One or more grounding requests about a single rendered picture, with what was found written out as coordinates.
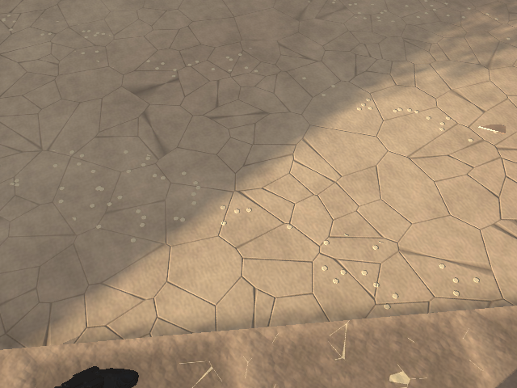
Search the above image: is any left robot hand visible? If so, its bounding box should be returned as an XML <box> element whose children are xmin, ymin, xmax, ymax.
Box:
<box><xmin>54</xmin><ymin>366</ymin><xmax>139</xmax><ymax>388</ymax></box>

